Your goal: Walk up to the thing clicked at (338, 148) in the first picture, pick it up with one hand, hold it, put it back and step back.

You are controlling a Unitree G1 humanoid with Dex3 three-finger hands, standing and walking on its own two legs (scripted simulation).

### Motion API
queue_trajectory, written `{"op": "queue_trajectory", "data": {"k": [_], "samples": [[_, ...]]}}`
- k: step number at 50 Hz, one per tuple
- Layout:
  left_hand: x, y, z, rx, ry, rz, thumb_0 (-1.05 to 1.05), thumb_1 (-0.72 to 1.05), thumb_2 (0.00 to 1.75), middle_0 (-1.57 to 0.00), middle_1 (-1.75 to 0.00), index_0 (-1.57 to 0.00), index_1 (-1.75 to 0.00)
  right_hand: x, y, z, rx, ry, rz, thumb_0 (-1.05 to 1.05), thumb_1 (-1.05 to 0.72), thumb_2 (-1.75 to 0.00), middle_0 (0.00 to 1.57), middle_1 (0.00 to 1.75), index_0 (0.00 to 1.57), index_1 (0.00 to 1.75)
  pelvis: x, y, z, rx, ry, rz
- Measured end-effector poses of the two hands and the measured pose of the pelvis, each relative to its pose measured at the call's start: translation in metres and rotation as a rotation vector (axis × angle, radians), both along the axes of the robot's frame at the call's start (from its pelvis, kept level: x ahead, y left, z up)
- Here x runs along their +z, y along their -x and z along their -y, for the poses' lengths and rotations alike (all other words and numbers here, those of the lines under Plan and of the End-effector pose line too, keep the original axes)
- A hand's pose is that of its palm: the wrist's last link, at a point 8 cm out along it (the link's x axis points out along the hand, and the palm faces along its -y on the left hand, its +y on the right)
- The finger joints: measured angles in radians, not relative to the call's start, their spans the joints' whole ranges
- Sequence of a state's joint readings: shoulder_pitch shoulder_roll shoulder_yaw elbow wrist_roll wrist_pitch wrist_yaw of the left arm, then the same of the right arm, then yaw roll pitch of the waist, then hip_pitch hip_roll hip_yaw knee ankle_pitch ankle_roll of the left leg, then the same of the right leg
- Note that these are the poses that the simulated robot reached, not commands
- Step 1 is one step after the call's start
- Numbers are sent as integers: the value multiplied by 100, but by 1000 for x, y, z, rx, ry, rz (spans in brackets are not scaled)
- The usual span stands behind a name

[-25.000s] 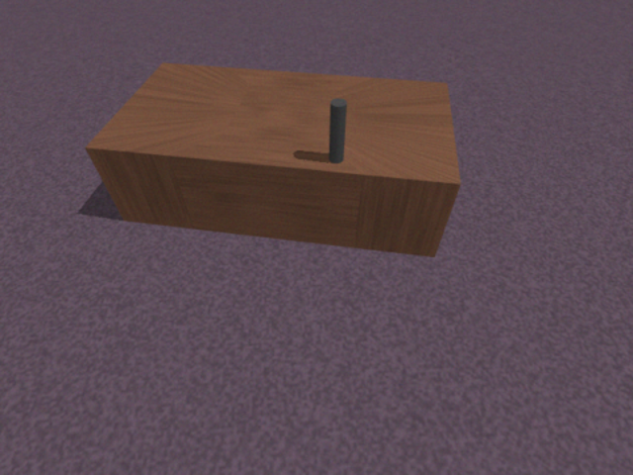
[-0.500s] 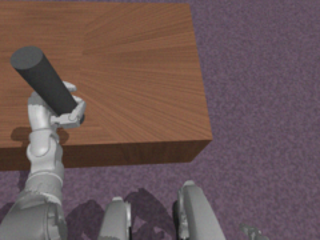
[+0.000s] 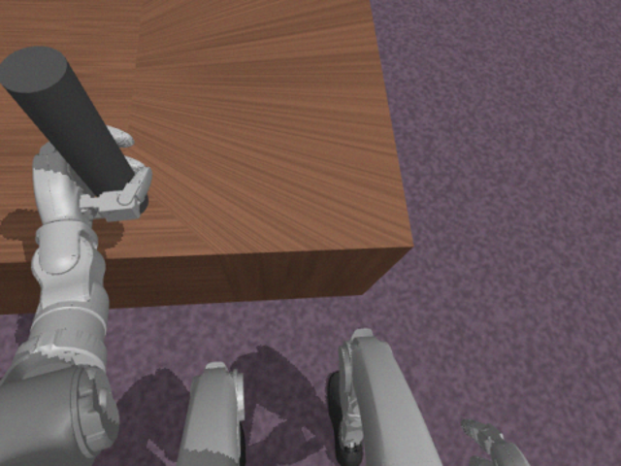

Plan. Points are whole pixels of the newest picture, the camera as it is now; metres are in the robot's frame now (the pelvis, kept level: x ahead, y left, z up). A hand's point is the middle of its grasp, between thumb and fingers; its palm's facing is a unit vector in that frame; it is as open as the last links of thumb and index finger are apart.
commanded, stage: lower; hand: left
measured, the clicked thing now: (92, 151) +0.49 +0.19 +0.04
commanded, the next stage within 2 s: loosen in 1.06 s
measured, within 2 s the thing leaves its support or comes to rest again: rests again in 1.38 s
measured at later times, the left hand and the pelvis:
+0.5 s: hand (132, 197) +0.49 +0.19 -0.07, palm faces +0.12 -0.99 -0.05, open 7.1 cm; pelvis -0.01 +0.00 -0.06, yaw +0 degrees
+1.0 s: hand (140, 205) +0.49 +0.19 -0.10, palm faces +0.09 -0.99 -0.06, open 7.1 cm; pelvis -0.02 +0.01 -0.08, yaw +0 degrees
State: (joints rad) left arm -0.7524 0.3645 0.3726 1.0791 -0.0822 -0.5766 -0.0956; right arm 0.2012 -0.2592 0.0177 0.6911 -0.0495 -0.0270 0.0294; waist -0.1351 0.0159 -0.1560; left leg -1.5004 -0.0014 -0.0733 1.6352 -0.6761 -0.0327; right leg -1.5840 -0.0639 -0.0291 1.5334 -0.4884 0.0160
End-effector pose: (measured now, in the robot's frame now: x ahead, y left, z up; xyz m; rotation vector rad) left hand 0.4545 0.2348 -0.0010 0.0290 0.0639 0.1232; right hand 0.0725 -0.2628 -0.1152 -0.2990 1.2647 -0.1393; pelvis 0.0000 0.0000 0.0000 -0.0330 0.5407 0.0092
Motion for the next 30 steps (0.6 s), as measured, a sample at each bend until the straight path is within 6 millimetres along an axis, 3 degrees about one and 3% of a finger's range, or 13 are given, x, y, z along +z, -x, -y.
{"op": "queue_trajectory", "data": {"k": [16,30], "samples": [[-51,-6,-5,-6,-10,7,0,-7,114,-88,-114,-91,-111,-36,15,2,16,18,-55,1,-94,-91,21,30,20,30,-39,6,-2,3,6,-54],[-71,-7,-4,-11,-16,3,0,-7,114,-88,-114,-91,-111,-61,16,-3,21,9,-44,1,-94,-91,21,30,20,30,-62,13,-4,9,8,-62]]}}
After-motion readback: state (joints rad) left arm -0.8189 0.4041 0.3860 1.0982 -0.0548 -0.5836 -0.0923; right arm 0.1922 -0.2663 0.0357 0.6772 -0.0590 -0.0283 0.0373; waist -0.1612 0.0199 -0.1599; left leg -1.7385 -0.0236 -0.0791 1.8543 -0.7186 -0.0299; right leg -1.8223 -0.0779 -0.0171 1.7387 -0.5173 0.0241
